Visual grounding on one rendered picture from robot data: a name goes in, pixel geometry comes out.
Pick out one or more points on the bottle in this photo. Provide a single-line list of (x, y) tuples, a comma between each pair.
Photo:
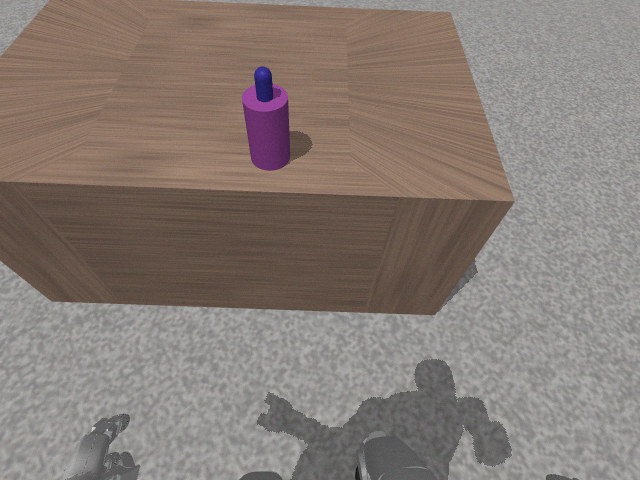
[(267, 122)]

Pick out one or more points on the left robot hand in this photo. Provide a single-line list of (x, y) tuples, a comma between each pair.
[(90, 454)]

